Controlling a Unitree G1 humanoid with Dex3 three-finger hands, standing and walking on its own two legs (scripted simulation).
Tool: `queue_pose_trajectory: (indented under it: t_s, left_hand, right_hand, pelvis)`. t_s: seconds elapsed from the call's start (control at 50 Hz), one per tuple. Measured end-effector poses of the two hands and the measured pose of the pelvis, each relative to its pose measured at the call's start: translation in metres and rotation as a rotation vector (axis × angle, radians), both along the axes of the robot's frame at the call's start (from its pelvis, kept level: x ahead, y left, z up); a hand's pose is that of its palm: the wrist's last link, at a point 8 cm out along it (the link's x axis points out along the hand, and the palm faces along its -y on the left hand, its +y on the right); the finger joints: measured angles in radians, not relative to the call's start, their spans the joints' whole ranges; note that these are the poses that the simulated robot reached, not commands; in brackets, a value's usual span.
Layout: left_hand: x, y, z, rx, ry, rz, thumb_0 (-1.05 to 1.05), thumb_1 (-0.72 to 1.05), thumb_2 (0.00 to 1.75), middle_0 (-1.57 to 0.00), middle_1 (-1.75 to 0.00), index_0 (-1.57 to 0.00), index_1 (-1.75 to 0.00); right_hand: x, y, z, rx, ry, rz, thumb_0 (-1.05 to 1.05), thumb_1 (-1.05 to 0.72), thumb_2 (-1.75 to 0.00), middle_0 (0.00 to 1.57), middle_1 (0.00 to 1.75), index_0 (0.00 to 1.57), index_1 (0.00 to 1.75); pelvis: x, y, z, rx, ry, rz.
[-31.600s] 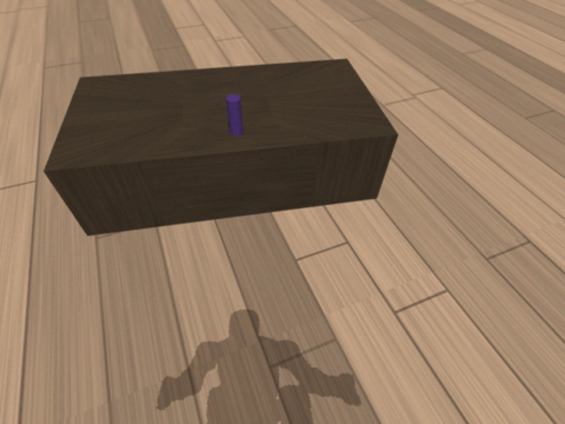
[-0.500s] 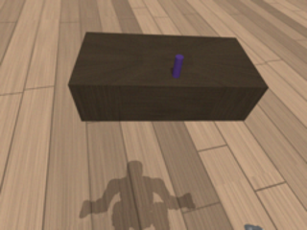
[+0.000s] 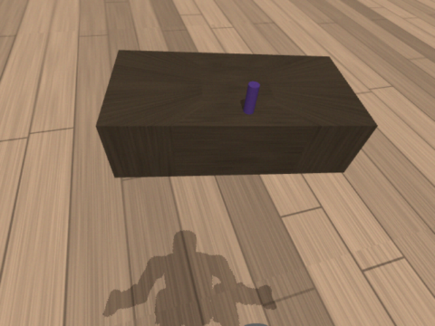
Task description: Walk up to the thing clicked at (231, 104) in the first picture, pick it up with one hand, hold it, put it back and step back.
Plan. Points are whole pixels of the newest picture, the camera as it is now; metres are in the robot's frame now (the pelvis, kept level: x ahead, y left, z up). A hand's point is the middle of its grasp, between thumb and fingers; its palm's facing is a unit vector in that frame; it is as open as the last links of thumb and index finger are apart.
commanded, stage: step back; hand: right
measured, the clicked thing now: (251, 98) +1.14 -0.22 -0.30
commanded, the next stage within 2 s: stand in 0.40 s
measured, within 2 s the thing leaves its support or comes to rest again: neither
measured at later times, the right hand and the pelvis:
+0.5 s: hand out of the picture +0.11 -0.27 -0.15, palm faces +0.00 +0.94 -0.34, open 7.4 cm; pelvis +0.04 -0.02 +0.00, yaw +0 degrees
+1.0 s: hand out of the picture +0.12 -0.27 -0.14, palm faces -0.03 +0.95 -0.32, open 7.4 cm; pelvis +0.04 -0.02 +0.01, yaw +0 degrees
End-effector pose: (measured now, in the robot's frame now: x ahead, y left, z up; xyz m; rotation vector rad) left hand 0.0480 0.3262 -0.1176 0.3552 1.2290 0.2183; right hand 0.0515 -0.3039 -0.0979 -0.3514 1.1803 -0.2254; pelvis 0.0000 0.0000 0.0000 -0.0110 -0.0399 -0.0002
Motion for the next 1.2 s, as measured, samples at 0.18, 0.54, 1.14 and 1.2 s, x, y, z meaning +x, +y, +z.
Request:
queue_pose_trajectory:
  t_s: [0.18, 0.54, 1.14, 1.2]
  left_hand:
    - [0.061, -0.019, 0.003, 0.002, -0.055, -0.046, 0.01, 0.9, 0.9, -0.2, -0.3, -0.21, -0.3]
    - [0.117, -0.063, 0.011, -0.068, -0.144, -0.056, 0.01, 0.9, 0.9, -0.2, -0.3, -0.21, -0.3]
    - [0.045, -0.048, 0.014, -0.025, 0.028, 0.019, 0.01, 0.9, 0.9, -0.2, -0.3, -0.21, -0.3]
    - [0.045, -0.05, 0.013, -0.029, 0.031, 0.019, 0.01, 0.9, 0.9, -0.2, -0.3, -0.21, -0.3]
  right_hand:
    - [0.008, -0.012, -0.014, 0.002, 0.037, -0.035, 0.0, -0.9, -0.9, 0.2, 0.3, 0.21, 0.3]
    - [0.059, -0.012, -0.016, 0.051, 0.003, -0.012, 0.0, -0.9, -0.9, 0.2, 0.3, 0.21, 0.3]
    - [0.055, -0.012, -0.014, 0.074, 0.061, 0.004, 0.0, -0.9, -0.9, 0.2, 0.3, 0.21, 0.3]
    - [0.052, -0.013, -0.014, 0.072, 0.072, 0.001, 0.0, -0.9, -0.9, 0.2, 0.3, 0.21, 0.3]
  pelvis:
    - [0.021, -0.009, -0.005, 0.019, 0.003, -0.014]
    - [0.042, -0.021, 0.003, 0.016, 0.002, -0.004]
    - [0.037, -0.024, 0.014, 0.015, 0.003, 0.004]
    - [0.038, -0.025, 0.014, 0.015, 0.005, 0.005]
